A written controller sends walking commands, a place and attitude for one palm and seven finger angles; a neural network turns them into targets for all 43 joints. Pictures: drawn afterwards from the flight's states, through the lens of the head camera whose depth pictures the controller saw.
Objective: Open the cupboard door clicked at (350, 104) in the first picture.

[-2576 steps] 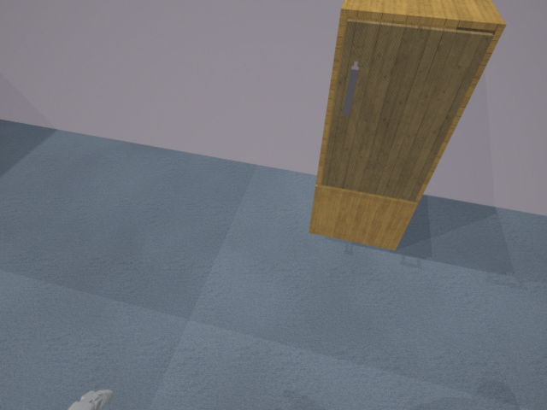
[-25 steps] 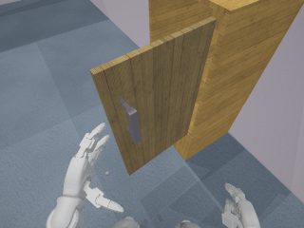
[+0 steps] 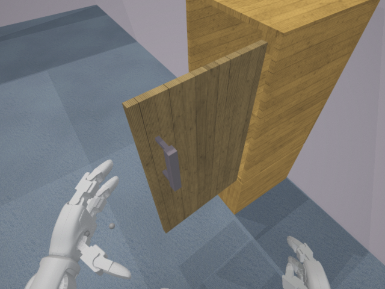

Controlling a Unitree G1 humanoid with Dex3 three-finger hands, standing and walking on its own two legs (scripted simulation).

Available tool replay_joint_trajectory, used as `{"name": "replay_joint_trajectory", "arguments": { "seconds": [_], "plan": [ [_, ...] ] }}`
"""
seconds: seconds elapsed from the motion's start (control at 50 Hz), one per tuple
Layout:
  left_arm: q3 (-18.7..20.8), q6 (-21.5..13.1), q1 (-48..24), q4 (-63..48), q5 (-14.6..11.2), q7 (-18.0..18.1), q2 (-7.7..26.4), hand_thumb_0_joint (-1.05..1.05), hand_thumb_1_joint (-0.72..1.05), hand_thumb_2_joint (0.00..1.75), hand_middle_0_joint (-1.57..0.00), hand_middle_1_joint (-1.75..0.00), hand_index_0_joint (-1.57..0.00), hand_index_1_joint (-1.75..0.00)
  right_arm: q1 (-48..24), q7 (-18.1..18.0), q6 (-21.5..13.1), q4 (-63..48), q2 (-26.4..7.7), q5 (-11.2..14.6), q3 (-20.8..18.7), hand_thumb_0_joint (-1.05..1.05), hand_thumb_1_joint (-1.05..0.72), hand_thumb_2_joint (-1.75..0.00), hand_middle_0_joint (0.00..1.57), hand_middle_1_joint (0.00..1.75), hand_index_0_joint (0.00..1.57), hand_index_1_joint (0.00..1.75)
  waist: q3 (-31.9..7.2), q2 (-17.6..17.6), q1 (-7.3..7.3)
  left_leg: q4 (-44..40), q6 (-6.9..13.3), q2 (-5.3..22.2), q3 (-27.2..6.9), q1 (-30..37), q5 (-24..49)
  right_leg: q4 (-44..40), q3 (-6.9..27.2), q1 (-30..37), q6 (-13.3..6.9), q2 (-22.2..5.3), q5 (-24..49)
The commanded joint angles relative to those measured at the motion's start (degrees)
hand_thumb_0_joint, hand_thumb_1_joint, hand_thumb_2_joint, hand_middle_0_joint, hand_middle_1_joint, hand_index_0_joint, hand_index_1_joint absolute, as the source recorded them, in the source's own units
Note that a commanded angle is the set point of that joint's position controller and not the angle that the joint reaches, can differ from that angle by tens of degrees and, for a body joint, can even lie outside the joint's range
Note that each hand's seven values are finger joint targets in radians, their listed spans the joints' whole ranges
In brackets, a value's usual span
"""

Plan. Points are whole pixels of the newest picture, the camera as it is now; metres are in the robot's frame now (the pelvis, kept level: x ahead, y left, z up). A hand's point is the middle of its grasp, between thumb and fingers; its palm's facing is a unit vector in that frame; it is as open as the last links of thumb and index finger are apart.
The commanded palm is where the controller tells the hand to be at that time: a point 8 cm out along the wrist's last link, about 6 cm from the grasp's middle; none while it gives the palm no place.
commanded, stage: draw the hand back to the body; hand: left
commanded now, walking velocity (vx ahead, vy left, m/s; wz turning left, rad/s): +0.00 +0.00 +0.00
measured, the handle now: (168, 164) +0.37 +0.07 +0.05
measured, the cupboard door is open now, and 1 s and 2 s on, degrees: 94 94 94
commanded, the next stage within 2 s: step back with the hand held close in 1.28 s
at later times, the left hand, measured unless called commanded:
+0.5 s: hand (45, 220) +0.20 +0.23 +0.14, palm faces +0.27 -0.90 -0.35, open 13.9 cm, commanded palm +0.16 +0.28 +0.17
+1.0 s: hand out of the picture +0.21 +0.27 +0.22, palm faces +0.47 -0.78 -0.41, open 8.1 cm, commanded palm +0.16 +0.31 +0.22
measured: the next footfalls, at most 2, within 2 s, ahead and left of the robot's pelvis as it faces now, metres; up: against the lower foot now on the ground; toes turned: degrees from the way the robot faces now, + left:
none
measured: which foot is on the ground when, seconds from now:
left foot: down 0.00-1.00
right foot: down 0.00-1.00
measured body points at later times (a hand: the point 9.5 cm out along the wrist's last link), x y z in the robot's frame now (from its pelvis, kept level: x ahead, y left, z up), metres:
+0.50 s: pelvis +0.01 +0.02 +0.04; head +0.00 +0.01 +0.49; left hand +0.18 +0.28 +0.16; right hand +0.19 -0.19 -0.04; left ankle +0.00 +0.12 -0.68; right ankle +0.00 -0.10 -0.68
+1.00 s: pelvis +0.02 +0.01 +0.06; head +0.00 -0.02 +0.51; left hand +0.18 +0.31 +0.24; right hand +0.21 -0.21 -0.03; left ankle +0.00 +0.12 -0.68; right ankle +0.00 -0.10 -0.68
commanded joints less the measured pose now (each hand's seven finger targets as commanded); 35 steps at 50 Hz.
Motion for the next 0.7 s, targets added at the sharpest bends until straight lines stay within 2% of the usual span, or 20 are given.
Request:
{"name": "replay_joint_trajectory", "arguments": {
  "seconds": [0.0,0.08,0.12,0.16,0.18,0.2,0.22,0.24,0.26,0.28,0.3,0.36,0.38,0.42,0.48,0.56,0.6,0.62,0.64,0.68],
  "plan": [
    [5.70,-2.19,-1.16,-14.26,-1.52,-0.59,6.63,0.00,-0.50,0.30,-0.15,-0.30,-0.15,-0.30,-4.79,-0.69,-4.48,-10.25,-6.35,0.24,-2.62,0.00,-0.90,-0.90,0.20,0.30,0.20,0.30,-7.45,-4.72,0.88,-9.27,0.87,-1.66,-1.11,4.97,13.33,-11.18,3.02,9.63,1.14,0.41,15.02],
    [6.35,-2.84,-0.99,-18.83,-1.87,-1.03,7.28,0.00,-0.50,0.30,-0.15,-0.30,-0.15,-0.30,-4.76,-0.66,-5.69,-10.03,-6.13,0.36,-2.20,0.00,-0.90,-0.90,0.20,0.30,0.20,0.30,-6.64,-0.28,1.42,-11.40,0.62,-1.40,-1.62,8.23,16.18,-10.81,1.19,10.29,0.54,0.96,17.07],
    [6.22,-2.46,-0.36,-19.53,-2.10,-1.46,7.08,0.00,-0.43,0.33,-0.15,-0.30,-0.15,-0.30,-4.40,-0.61,-6.28,-9.49,-6.11,0.43,-2.09,0.00,-0.90,-0.90,0.20,0.30,0.20,0.30,-6.01,1.15,1.25,-12.07,0.47,-1.23,-1.92,9.79,16.83,-11.16,0.66,10.03,0.48,1.15,17.43],
    [7.77,-1.42,-0.18,-18.79,-2.44,-1.90,8.19,0.00,-0.36,0.36,-0.16,-0.30,-0.16,-0.30,-4.81,-0.68,-6.48,-8.87,-6.46,0.46,-2.08,0.00,-0.90,-0.90,0.20,0.30,0.20,0.30,-4.85,-0.96,1.29,-12.63,0.57,-1.10,-2.16,9.61,16.55,-12.21,0.63,10.96,0.46,1.29,16.99],
    [7.77,-0.64,-0.24,-18.49,-2.58,-2.42,8.16,0.00,-0.32,0.37,-0.16,-0.30,-0.16,-0.30,-5.13,-0.74,-6.65,-8.87,-6.56,0.56,-1.97,0.00,-0.90,-0.90,0.20,0.30,0.20,0.30,-3.95,-0.55,1.18,-13.16,0.56,-1.11,-2.15,9.74,15.64,-12.82,0.64,10.76,0.60,1.19,16.23],
    [9.75,1.43,-1.42,-21.76,5.94,6.47,15.70,0.00,-0.29,0.39,-0.16,-0.30,-0.16,-0.30,-5.82,-2.25,-5.43,-8.41,-6.08,-0.12,-2.07,0.00,-0.90,-0.90,0.20,0.30,0.20,0.30,-4.08,-0.17,3.94,-16.14,1.05,-0.68,-1.25,10.91,15.53,-16.50,3.53,13.10,-0.11,-0.48,14.70],
    [6.75,3.40,1.65,-20.68,6.97,10.35,9.90,0.00,-0.26,0.40,-0.16,-0.30,-0.16,-0.30,-5.60,-2.69,-4.99,-8.49,-4.94,-0.61,-1.48,0.00,-0.90,-0.90,0.20,0.30,0.20,0.30,-1.18,-0.82,2.53,-17.46,0.92,-0.80,-1.15,11.93,14.40,-17.97,2.85,12.64,0.19,-0.74,13.42],
    [5.63,4.82,2.94,-19.81,7.53,12.16,8.12,0.00,-0.22,0.42,-0.16,-0.30,-0.16,-0.30,-5.31,-2.88,-4.52,-8.21,-4.99,-0.69,-1.42,0.00,-0.90,-0.90,0.20,0.30,0.20,0.30,0.20,-2.59,2.15,-17.99,0.89,-0.61,-1.40,12.01,13.99,-18.54,2.50,12.41,0.42,-0.79,12.96],
    [5.56,5.58,2.28,-20.83,8.78,13.70,8.42,0.00,-0.18,0.43,-0.16,-0.30,-0.16,-0.30,-5.59,-2.81,-4.22,-7.69,-5.25,-0.64,-1.45,0.00,-0.90,-0.90,0.20,0.30,0.20,0.30,-0.36,-2.17,2.40,-18.64,1.02,-0.38,-1.52,13.29,15.16,-19.24,2.51,14.02,0.27,-0.69,13.69],
    [5.36,6.24,3.12,-20.85,9.47,14.90,8.36,0.00,-0.15,0.45,-0.16,-0.30,-0.16,-0.30,-6.00,-2.90,-3.77,-7.15,-4.97,-0.77,-1.22,0.00,-0.90,-0.90,0.20,0.30,0.20,0.30,0.87,-0.52,2.37,-19.40,1.07,-0.20,-1.26,14.49,15.62,-19.74,2.15,14.45,0.40,-0.82,13.84],
    [6.18,6.50,1.81,-22.02,9.97,16.00,9.64,0.00,-0.12,0.47,-0.16,-0.30,-0.16,-0.30,-6.25,-2.96,-3.54,-6.88,-5.16,-0.93,-1.12,0.00,-0.90,-0.90,0.20,0.30,0.20,0.30,0.49,0.29,2.40,-20.48,0.97,-0.19,-1.37,15.53,15.76,-20.41,2.04,15.59,0.38,-0.87,14.02],
    [8.42,6.63,0.39,-23.61,11.23,18.38,12.39,0.00,-0.01,0.51,-0.17,-0.30,-0.17,-0.30,-7.86,-3.28,-3.88,-5.74,-5.47,-1.42,-0.77,0.00,-0.90,-0.90,0.20,0.30,0.20,0.30,0.07,-0.96,2.85,-23.44,1.03,-0.10,-1.69,18.22,16.48,-22.76,1.75,19.20,0.21,-0.73,14.03],
    [8.15,6.58,-0.37,-25.32,11.53,18.78,12.13,0.00,0.02,0.52,-0.17,-0.30,-0.17,-0.30,-8.22,-3.34,-4.17,-5.61,-5.23,-1.43,-0.69,0.00,-0.90,-0.90,0.20,0.30,0.20,0.30,-0.66,0.13,2.81,-24.41,1.00,-0.04,-1.72,19.81,17.22,-23.11,1.71,20.03,0.26,-0.80,14.39],
    [8.56,6.62,-1.16,-25.42,12.01,19.59,12.21,0.00,0.09,0.55,-0.17,-0.30,-0.17,-0.30,-8.38,-3.37,-4.65,-4.61,-5.09,-1.54,-0.47,0.00,-0.90,-0.90,0.20,0.30,0.20,0.30,0.44,1.88,2.82,-26.26,0.69,0.07,-1.98,21.59,17.86,-24.29,1.42,21.08,0.23,-0.69,14.42],
    [10.21,6.75,-1.31,-23.30,11.99,20.15,12.68,0.00,0.20,0.60,-0.18,-0.30,-0.18,-0.30,-9.33,-3.41,-4.98,-3.06,-5.25,-1.77,-0.53,0.00,-0.90,-0.90,0.20,0.30,0.20,0.30,2.46,-0.44,3.06,-28.65,0.69,0.25,-1.95,23.17,19.04,-26.64,1.23,23.51,0.28,-0.62,15.57],
    [12.74,6.47,-0.26,-22.09,12.09,20.04,13.58,0.00,0.34,0.66,-0.18,-0.30,-0.18,-0.30,-10.25,-2.91,-5.08,-1.41,-5.58,-1.98,-0.89,0.00,-0.90,-0.90,0.20,0.30,0.20,0.30,2.73,-0.51,3.84,-31.03,0.34,0.64,-1.77,25.89,24.20,-28.52,1.10,27.21,0.21,-0.42,19.02],
    [13.25,6.31,0.16,-22.83,11.90,19.77,13.21,0.00,0.41,0.69,-0.18,-0.30,-0.18,-0.30,-10.37,-2.52,-4.96,-1.08,-5.38,-2.09,-1.09,0.00,-0.90,-0.90,0.20,0.30,0.20,0.30,2.73,0.55,4.01,-32.01,0.13,0.85,-1.43,27.30,26.97,-29.20,1.20,28.48,0.29,-0.51,20.77],
    [14.03,6.22,0.08,-22.79,11.80,19.69,13.47,0.00,0.44,0.70,-0.18,-0.30,-0.18,-0.30,-10.48,-2.37,-4.84,-0.77,-5.40,-2.10,-1.17,0.00,-0.90,-0.90,0.20,0.30,0.20,0.30,2.99,-0.68,4.06,-32.39,0.09,0.92,-1.39,27.62,27.66,-29.65,1.06,29.03,0.35,-0.37,21.28],
    [14.76,6.02,-0.08,-23.42,11.77,19.62,13.95,0.00,0.48,0.72,-0.19,-0.30,-0.19,-0.30,-10.64,-2.27,-4.82,-0.69,-5.42,-2.15,-1.35,0.00,-0.90,-0.90,0.20,0.30,0.20,0.30,2.23,-0.43,4.20,-32.65,0.14,0.92,-1.18,28.51,29.11,-29.99,1.16,29.82,0.37,-0.41,22.45],
    [16.03,5.96,0.27,-23.08,11.60,19.52,14.44,0.00,0.55,0.75,-0.19,-0.30,-0.19,-0.30,-10.94,-1.99,-4.61,-0.22,-5.42,-2.16,-1.50,0.00,-0.90,-0.90,0.20,0.30,0.20,0.30,3.08,0.55,4.34,-33.39,-0.01,0.97,-0.95,28.84,30.17,-30.77,1.32,30.80,0.34,-0.40,23.41]
  ]
}}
